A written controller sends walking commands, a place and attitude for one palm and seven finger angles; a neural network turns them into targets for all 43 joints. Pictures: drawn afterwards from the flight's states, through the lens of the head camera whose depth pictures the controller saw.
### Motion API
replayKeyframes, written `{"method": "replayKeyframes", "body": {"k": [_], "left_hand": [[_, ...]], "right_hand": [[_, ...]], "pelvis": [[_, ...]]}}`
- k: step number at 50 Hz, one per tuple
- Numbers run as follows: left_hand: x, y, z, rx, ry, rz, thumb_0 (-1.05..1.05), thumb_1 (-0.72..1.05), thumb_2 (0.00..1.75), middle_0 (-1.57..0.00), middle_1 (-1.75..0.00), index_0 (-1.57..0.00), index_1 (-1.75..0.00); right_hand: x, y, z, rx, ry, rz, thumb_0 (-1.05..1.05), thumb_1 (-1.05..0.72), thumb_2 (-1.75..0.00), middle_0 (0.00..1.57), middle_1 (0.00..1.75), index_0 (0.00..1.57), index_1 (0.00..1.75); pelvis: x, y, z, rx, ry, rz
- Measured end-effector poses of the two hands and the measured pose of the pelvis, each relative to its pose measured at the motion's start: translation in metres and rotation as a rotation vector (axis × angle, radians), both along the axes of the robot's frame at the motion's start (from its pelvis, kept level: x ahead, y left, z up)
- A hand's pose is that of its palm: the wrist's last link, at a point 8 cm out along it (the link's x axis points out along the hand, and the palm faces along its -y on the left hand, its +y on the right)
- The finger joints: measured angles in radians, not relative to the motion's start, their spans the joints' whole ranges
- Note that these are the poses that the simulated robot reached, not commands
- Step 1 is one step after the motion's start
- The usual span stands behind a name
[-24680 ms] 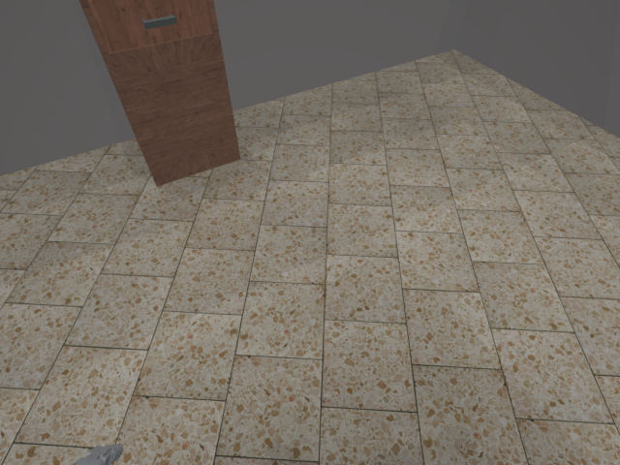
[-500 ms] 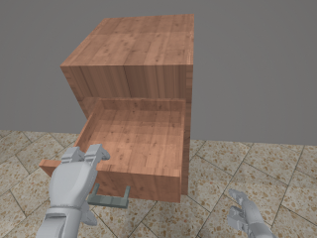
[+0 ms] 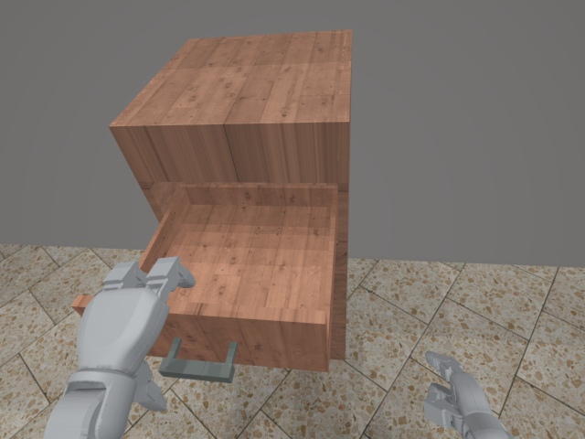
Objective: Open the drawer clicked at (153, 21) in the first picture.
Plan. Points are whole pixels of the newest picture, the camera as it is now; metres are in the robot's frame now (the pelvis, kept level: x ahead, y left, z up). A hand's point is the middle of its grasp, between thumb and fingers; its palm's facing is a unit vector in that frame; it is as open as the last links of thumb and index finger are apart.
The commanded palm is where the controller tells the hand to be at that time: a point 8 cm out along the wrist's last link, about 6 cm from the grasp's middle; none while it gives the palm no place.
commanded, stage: draw the hand back to the body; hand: left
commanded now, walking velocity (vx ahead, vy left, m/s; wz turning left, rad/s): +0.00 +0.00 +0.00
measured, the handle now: (200, 357) +0.23 +0.21 -0.05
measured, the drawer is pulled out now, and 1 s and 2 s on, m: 0.29 0.29 0.29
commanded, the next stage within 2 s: step back with the hand held close in 1.44 s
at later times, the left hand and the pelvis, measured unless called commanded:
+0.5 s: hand (124, 338) +0.18 +0.23 +0.11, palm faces +0.18 -0.44 -0.88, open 13.8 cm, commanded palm +0.14 +0.25 +0.16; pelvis +0.00 +0.01 +0.00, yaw +1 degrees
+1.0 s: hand (102, 301) +0.20 +0.25 +0.16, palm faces +0.40 -0.82 -0.41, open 10.8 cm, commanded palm +0.14 +0.29 +0.17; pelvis +0.02 +0.01 +0.00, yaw +2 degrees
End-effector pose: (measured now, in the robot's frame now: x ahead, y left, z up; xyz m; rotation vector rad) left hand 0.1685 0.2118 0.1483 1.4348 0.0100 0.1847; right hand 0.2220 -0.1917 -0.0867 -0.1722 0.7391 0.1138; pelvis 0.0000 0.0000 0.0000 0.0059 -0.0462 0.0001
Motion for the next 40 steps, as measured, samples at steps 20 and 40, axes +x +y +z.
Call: {"method": "replayKeyframes", "body": {"k": [20, 40], "left_hand": [[-0.014, 0.031, 0.01, 0.028, 0.02, 0.039, 0.0, -0.49, 0.3, -0.32, -1.2, -0.32, -1.2], [-0.012, 0.06, 0.022, -0.961, -0.374, 0.0, 0.0, -0.16, 0.45, -0.29, -0.98, -0.28, -0.98]], "right_hand": [[-0.008, -0.006, 0.0, -0.047, 0.001, -0.027, 0.02, -0.91, -0.9, 0.19, 0.3, 0.2, 0.3], [-0.024, 0.003, 0.014, -0.087, -0.132, -0.065, 0.02, -0.91, -0.9, 0.2, 0.3, 0.21, 0.3]], "pelvis": [[-0.004, 0.005, 0.001, -0.001, 0.0, 0.01], [0.016, 0.007, 0.002, -0.017, -0.037, 0.042]]}}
